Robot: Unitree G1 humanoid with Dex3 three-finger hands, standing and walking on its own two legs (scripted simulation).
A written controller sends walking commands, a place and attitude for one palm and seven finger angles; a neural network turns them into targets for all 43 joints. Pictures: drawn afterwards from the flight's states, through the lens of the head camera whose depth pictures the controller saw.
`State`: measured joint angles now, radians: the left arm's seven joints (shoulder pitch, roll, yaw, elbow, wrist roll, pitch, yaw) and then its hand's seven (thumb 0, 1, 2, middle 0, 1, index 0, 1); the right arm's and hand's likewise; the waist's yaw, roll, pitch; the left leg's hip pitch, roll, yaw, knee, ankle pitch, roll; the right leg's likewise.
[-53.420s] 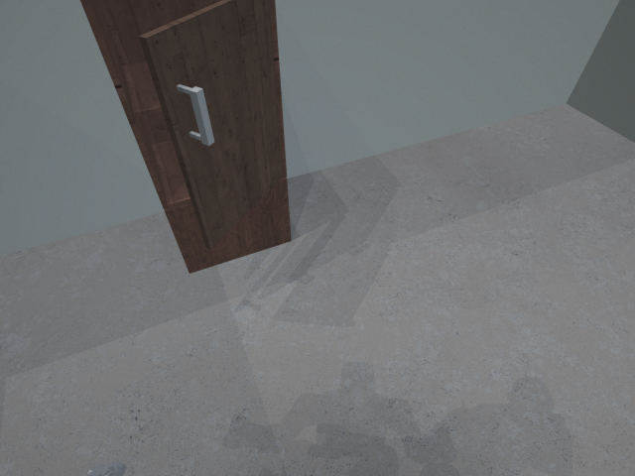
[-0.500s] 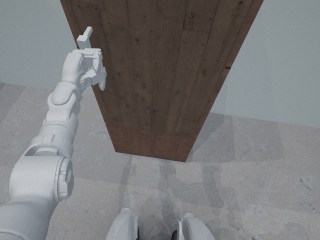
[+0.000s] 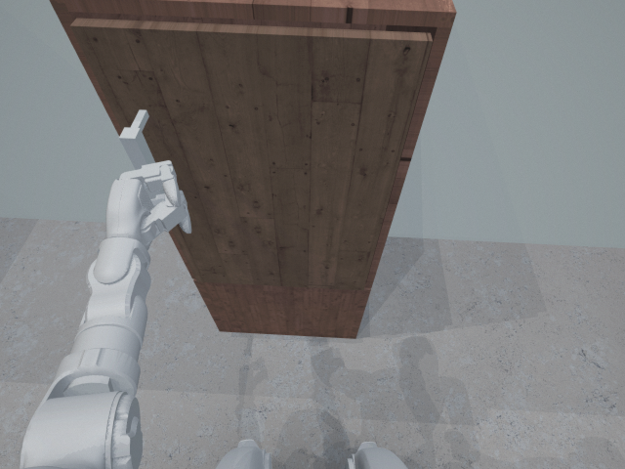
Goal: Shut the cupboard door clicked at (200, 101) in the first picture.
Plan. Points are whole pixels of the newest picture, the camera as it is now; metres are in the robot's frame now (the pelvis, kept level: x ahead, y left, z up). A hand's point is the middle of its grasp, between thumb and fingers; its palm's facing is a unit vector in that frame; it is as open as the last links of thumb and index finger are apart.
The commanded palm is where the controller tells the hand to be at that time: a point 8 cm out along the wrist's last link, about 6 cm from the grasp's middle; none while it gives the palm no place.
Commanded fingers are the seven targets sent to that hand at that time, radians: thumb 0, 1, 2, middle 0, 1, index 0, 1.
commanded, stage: pull the fist back off the door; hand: left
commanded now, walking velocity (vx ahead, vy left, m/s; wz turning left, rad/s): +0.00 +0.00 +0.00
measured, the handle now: (151, 159) +0.52 +0.21 +0.09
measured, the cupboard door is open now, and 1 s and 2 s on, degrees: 0 0 0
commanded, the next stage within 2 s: draw the hand back to the body in 0.28 s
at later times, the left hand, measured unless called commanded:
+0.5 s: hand (172, 238) +0.37 +0.16 +0.10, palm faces +0.00 -1.00 -0.03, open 3.1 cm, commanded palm +0.34 +0.22 +0.10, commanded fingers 0.00 0.90 0.90 -1.30 -1.50 -1.30 -1.50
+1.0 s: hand (87, 278) +0.30 +0.21 +0.15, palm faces +0.15 -0.97 -0.18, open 3.1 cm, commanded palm +0.25 +0.26 +0.16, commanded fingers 0.00 0.90 0.90 -1.00 -1.17 -1.00 -1.17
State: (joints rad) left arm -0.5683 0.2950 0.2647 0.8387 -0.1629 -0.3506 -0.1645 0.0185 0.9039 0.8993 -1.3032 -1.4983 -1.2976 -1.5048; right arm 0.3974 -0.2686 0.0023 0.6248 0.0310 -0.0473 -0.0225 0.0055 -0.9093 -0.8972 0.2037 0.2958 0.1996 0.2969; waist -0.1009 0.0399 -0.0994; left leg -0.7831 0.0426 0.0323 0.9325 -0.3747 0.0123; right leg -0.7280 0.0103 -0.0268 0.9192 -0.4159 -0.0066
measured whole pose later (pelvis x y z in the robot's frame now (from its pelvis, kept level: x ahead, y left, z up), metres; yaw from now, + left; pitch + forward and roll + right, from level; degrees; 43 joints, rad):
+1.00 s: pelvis +0.03 -0.01 +0.04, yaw +2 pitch +1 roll +0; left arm 0.11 0.30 0.21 0.05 -0.18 -0.10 -0.13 0.02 0.90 0.90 -1.22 -1.41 -1.21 -1.41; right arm 0.23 -0.27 0.02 0.59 0.05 -0.10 -0.10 0.01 -0.91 -0.90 0.20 0.30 0.20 0.30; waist 0.00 0.06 -0.05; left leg -0.36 0.02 0.02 0.66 -0.31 0.00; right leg -0.30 -0.01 -0.04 0.66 -0.37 -0.01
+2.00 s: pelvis +0.05 -0.01 +0.06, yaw +2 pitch -5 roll +0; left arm 0.45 0.33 0.33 -0.36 -0.06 -0.05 0.10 0.02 0.89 0.90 -0.21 -0.31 -0.21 -0.31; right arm 0.19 -0.23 0.02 0.64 0.01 -0.08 -0.08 0.01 -0.91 -0.90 0.20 0.30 0.20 0.30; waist 0.06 0.07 0.00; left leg -0.10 0.01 0.02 0.41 -0.23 0.00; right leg -0.04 -0.01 -0.04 0.40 -0.28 -0.01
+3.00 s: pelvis -0.05 +0.03 +0.04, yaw +4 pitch +0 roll -3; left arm 0.53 0.39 0.41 -0.52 -0.03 -0.20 0.18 0.02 0.89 0.90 -0.21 -0.30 -0.21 -0.31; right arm 0.24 -0.23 0.00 0.62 0.00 -0.05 -0.09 0.01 -0.91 -0.90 0.21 0.30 0.20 0.30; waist 0.01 0.01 -0.02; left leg -0.45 0.00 0.00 0.62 -0.21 0.03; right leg -0.34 0.01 -0.02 0.53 -0.19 0.02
